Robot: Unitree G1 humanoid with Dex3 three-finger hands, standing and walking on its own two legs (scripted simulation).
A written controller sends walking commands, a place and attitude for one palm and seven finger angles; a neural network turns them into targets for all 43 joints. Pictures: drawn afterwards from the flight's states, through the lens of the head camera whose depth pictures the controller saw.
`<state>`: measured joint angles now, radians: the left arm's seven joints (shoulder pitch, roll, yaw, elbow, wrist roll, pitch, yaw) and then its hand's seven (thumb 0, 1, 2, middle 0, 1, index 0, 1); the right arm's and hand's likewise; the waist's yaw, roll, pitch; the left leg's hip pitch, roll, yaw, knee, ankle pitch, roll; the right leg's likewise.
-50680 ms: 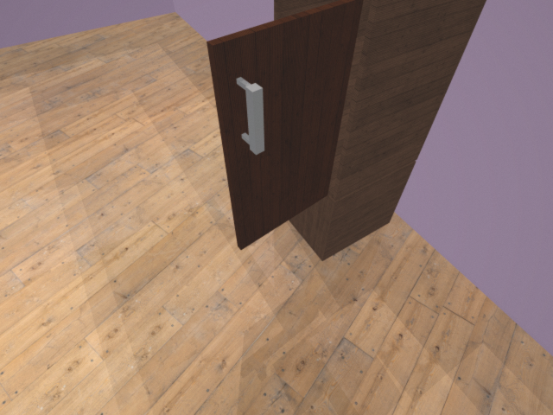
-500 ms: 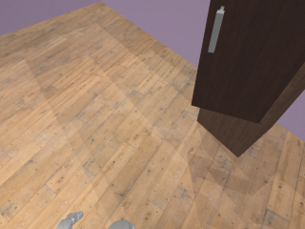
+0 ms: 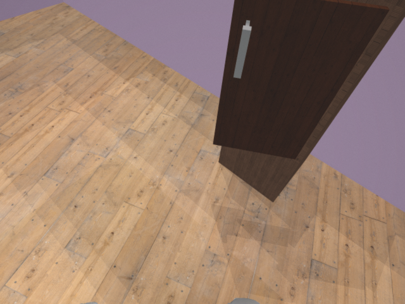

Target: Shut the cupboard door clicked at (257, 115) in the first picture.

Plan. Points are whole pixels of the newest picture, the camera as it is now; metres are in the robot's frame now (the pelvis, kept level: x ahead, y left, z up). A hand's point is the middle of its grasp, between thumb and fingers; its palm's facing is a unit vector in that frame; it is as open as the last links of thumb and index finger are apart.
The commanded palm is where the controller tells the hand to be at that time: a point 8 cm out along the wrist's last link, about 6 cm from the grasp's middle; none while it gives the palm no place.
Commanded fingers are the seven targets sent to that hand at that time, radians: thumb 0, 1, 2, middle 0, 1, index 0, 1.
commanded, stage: turn to face it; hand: left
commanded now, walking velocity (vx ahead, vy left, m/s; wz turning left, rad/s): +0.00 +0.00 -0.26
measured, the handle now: (242, 50) +0.72 -0.06 +0.11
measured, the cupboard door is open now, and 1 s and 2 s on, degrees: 31 31 31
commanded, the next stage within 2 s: take the last steps up to it in 0.02 s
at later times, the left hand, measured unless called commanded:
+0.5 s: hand out of the picture +0.10 +0.16 -0.19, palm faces -0.09 -0.98 -0.15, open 7.4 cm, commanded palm none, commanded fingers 0.00 0.90 0.90 -0.20 -0.30 -0.20 -0.30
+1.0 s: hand (205, 217) +0.35 +0.01 -0.17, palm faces -0.22 -0.95 -0.21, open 7.4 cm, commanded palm none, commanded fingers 0.00 0.90 0.90 -0.20 -0.30 -0.20 -0.30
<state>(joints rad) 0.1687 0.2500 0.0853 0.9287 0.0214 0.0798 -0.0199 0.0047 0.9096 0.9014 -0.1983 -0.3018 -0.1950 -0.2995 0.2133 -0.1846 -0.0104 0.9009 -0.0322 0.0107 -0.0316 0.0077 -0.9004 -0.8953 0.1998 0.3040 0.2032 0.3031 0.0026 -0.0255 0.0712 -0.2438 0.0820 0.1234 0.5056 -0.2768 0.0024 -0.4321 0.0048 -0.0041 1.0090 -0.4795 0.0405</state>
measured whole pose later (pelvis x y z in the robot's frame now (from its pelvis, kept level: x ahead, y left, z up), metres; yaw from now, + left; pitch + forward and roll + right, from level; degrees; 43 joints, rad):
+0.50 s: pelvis +0.07 -0.02 -0.01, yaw -7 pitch +2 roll -1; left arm 0.29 0.21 0.07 1.03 0.03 0.03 -0.03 0.00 0.91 0.90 -0.20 -0.30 -0.20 -0.30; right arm 0.25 -0.21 -0.04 0.96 -0.04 -0.03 -0.01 0.01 -0.90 -0.90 0.20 0.30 0.20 0.30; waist -0.02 -0.04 0.02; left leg -0.33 0.08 0.12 0.61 -0.30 -0.01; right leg -0.24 0.03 0.00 0.70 -0.45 -0.03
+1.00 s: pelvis +0.21 -0.15 -0.01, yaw -10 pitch +1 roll +0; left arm 0.11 0.16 0.04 1.00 0.02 -0.03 0.00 0.00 0.91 0.90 -0.20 -0.30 -0.19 -0.30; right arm 0.34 -0.19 -0.05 1.09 -0.01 0.01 -0.02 0.01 -0.90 -0.90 0.20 0.30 0.20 0.30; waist -0.06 0.04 0.10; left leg -0.37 0.12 0.05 1.12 -0.49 -0.03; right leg -0.34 -0.02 -0.12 0.56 -0.23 -0.04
